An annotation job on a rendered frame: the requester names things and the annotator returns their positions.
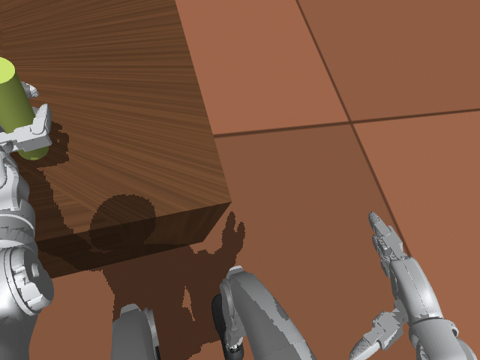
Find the right robot arm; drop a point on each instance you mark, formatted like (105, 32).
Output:
(437, 339)

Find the right robot foot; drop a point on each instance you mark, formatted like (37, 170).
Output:
(220, 325)

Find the left robot hand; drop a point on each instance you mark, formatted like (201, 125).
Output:
(29, 137)

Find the left robot arm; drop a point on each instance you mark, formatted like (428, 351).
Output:
(25, 287)

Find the can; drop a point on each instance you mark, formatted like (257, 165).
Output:
(15, 108)

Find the right robot hand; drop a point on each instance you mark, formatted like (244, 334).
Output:
(414, 297)

